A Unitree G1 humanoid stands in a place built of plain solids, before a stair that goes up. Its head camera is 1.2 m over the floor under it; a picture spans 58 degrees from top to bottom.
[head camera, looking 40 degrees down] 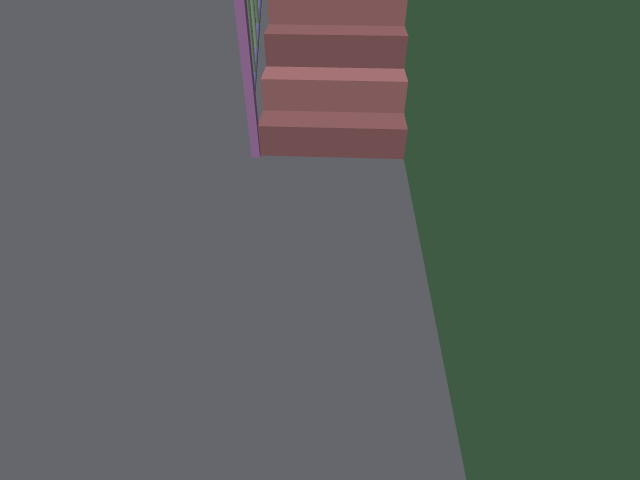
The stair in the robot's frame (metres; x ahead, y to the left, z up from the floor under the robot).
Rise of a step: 0.18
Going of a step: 0.21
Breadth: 0.80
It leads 3 degrees to the right of straight ahead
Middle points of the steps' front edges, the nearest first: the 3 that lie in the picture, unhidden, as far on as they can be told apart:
2.15 -0.06 0.18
2.35 -0.07 0.36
2.56 -0.08 0.53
